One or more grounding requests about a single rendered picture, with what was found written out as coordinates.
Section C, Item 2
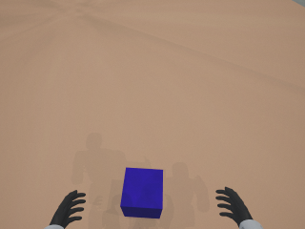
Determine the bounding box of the carton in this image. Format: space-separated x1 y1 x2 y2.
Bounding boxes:
120 167 163 219

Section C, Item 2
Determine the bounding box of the robot right hand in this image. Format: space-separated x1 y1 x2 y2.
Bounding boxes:
215 187 253 228

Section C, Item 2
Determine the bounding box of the right robot forearm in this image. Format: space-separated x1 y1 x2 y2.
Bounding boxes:
239 219 264 229

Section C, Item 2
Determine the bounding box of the robot left hand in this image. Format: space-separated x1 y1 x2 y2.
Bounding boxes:
50 190 86 229

